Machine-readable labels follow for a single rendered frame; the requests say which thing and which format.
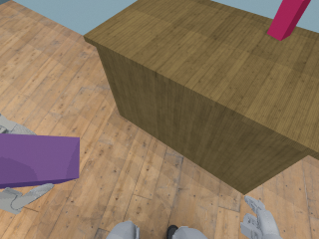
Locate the robot left hand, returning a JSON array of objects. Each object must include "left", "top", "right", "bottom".
[{"left": 0, "top": 113, "right": 55, "bottom": 215}]

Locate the robot right foot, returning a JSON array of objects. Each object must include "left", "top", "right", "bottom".
[{"left": 166, "top": 225, "right": 178, "bottom": 239}]

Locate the left robot thigh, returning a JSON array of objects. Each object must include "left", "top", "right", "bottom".
[{"left": 106, "top": 222, "right": 141, "bottom": 239}]

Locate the table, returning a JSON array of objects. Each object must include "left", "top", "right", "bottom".
[{"left": 83, "top": 0, "right": 319, "bottom": 195}]

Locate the robot right hand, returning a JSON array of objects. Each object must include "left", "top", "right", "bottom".
[{"left": 240, "top": 195, "right": 280, "bottom": 239}]

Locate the sponge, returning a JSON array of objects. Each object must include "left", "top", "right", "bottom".
[{"left": 0, "top": 133, "right": 80, "bottom": 189}]

